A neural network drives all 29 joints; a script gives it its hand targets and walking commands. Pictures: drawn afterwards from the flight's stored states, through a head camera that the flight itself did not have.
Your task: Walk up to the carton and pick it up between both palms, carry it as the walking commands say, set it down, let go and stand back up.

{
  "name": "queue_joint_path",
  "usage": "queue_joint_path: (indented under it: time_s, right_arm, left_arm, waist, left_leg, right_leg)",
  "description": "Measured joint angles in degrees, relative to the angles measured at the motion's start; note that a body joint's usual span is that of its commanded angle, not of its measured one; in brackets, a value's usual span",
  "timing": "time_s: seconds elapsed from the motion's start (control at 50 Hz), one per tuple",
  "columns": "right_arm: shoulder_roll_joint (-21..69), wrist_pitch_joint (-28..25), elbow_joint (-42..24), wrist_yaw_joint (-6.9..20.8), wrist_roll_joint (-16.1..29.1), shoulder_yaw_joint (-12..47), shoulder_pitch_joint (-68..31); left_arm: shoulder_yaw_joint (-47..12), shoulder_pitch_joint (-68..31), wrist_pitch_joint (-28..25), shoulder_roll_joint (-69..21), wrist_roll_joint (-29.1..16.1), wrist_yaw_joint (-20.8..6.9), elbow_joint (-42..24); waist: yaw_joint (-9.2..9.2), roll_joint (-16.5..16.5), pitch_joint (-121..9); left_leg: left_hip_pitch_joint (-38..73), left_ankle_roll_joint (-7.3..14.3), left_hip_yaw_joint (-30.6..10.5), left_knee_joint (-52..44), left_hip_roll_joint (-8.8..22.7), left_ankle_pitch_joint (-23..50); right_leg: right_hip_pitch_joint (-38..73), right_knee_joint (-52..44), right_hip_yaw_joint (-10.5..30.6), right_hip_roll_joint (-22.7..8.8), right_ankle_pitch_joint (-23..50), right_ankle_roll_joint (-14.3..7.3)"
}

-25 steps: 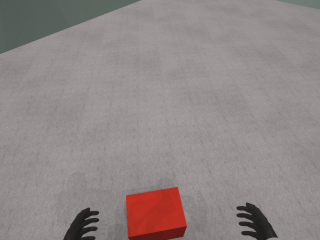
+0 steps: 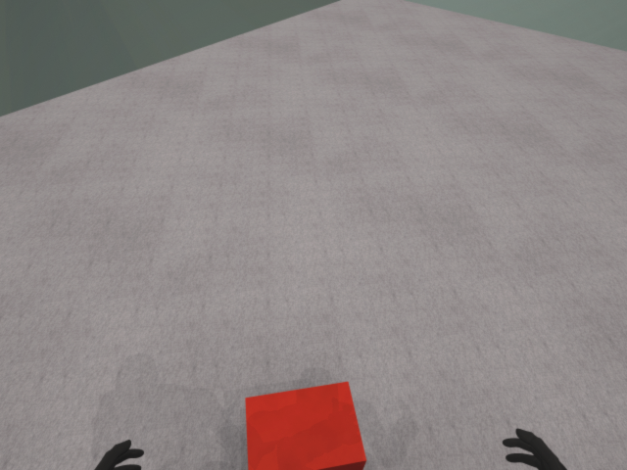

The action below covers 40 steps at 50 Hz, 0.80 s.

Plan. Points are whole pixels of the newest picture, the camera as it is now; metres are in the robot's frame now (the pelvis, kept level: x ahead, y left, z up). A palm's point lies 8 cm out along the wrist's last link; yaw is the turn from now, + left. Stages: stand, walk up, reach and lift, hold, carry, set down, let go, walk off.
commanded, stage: stand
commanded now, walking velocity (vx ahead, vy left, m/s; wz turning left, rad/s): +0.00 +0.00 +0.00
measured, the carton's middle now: (303, 441) +0.37 +0.03 -0.66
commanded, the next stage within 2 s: none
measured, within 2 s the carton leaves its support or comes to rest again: neither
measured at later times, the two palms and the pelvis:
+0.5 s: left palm out of the picture +0.11 +0.30 -0.10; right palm out of the picture +0.10 -0.29 -0.09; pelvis +0.00 +0.01 +0.00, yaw +0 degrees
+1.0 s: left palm out of the picture +0.07 +0.31 -0.10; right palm out of the picture +0.08 -0.30 -0.09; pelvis -0.02 +0.01 +0.01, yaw +0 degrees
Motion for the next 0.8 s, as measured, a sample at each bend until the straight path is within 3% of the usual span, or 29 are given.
queue_joint_path:
  time_s: [0.8]
  right_arm:
    - [-3.07, -1.83, 16.23, -0.28, 0.98, 1.67, -2.52]
  left_arm:
    - [-3.15, -2.55, -2.83, 2.82, -0.69, 0.73, 17.42]
  waist:
    - [-0.26, 0.19, -0.21]
  left_leg:
    - [3.23, 0.53, 0.85, -6.13, -0.29, 3.98]
  right_leg:
    - [2.95, -5.86, 0.42, -0.83, 3.96, 0.63]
